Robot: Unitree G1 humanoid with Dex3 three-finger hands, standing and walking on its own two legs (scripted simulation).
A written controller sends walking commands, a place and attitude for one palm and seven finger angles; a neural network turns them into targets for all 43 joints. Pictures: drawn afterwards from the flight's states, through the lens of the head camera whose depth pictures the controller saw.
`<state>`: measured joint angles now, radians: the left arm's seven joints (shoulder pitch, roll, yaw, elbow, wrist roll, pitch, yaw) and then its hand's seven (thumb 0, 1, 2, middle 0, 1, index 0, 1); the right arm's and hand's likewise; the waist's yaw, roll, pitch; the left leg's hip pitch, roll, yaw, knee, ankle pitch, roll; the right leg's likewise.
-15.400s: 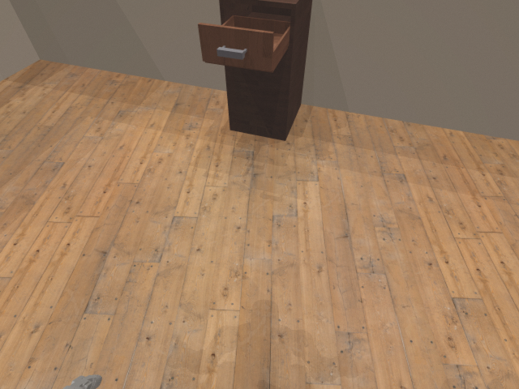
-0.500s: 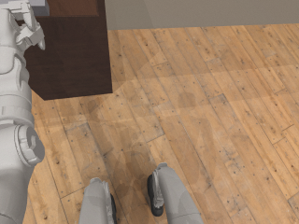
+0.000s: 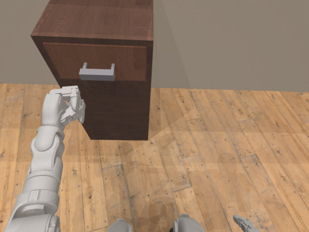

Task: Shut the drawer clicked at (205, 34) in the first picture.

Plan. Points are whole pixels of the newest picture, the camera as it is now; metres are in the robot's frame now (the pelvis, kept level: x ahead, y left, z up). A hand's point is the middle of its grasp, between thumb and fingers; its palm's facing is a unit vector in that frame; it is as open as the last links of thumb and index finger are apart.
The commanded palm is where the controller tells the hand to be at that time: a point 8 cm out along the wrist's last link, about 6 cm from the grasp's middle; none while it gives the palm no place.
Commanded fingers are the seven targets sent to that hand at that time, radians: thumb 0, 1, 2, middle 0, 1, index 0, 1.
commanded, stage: draw the hand back to the body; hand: left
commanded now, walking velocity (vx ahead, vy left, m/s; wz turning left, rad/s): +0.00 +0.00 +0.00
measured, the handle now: (98, 70) +0.63 +0.19 -0.03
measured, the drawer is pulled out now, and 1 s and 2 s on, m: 0.00 0.00 0.00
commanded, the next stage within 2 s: step back with the hand held close in 0.96 s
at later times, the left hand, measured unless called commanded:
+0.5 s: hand (23, 143) +0.27 +0.22 +0.17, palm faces +0.29 -0.91 -0.29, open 3.2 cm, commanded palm +0.22 +0.27 +0.18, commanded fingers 0.00 0.90 0.90 -1.40 -1.60 -1.40 -1.60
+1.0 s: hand out of the picture +0.18 +0.24 +0.22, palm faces +0.44 -0.81 -0.39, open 3.2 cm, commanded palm +0.13 +0.27 +0.24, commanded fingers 0.00 0.90 0.90 -1.40 -1.60 -1.40 -1.60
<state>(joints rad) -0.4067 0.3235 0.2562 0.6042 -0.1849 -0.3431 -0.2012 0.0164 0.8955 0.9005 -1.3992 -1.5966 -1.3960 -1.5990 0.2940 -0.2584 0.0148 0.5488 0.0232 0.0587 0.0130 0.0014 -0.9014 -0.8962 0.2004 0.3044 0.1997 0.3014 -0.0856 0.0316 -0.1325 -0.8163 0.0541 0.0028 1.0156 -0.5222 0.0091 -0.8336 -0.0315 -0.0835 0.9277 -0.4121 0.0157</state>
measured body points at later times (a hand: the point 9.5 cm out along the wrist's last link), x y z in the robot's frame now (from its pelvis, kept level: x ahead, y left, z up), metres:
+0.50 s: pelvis +0.02 +0.00 +0.06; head +0.01 -0.02 +0.51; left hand +0.25 +0.27 +0.18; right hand +0.21 -0.21 -0.02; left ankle -0.03 +0.11 -0.68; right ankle +0.01 -0.14 -0.68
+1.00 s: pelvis +0.01 -0.01 +0.07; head -0.02 -0.04 +0.51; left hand +0.15 +0.28 +0.24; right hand +0.20 -0.22 -0.02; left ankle -0.02 +0.11 -0.68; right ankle +0.01 -0.14 -0.68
